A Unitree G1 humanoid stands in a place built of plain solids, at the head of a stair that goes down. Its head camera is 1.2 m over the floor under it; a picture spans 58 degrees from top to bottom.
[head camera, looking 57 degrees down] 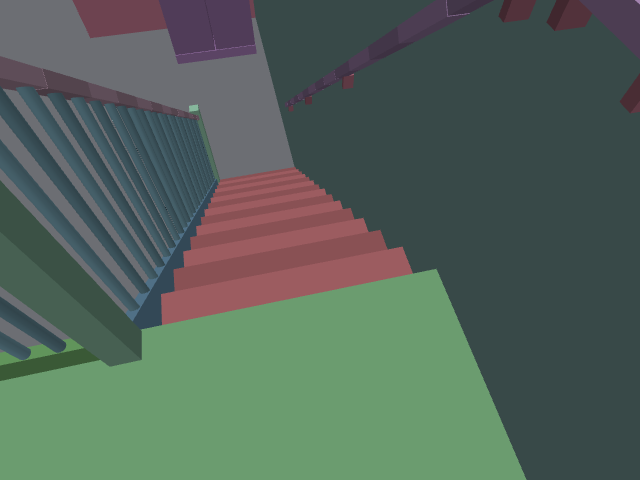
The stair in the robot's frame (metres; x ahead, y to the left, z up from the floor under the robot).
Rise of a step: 0.19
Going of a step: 0.21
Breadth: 0.90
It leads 13 degrees to the left of straight ahead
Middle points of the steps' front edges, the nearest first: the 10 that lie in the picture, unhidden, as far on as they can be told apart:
0.57 0.07 0.00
0.77 0.12 -0.19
0.98 0.17 -0.38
1.18 0.22 -0.57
1.39 0.26 -0.76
1.59 0.31 -0.94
1.80 0.36 -1.13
2.00 0.40 -1.32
2.21 0.45 -1.51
2.41 0.50 -1.70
